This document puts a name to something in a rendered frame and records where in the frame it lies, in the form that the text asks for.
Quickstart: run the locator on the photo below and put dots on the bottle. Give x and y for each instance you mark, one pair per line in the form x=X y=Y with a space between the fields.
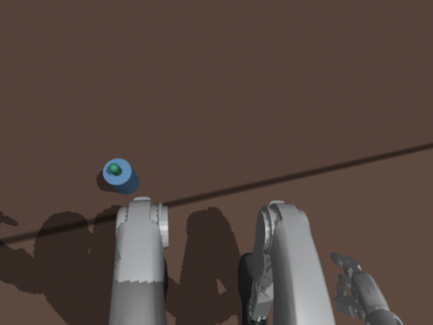
x=119 y=174

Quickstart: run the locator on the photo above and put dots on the right robot foot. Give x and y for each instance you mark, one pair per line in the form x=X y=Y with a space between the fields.
x=245 y=280

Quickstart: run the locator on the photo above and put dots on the right robot arm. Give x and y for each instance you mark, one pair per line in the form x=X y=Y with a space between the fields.
x=382 y=317

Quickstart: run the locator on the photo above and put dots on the right robot hand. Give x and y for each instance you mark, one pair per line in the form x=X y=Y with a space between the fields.
x=367 y=296

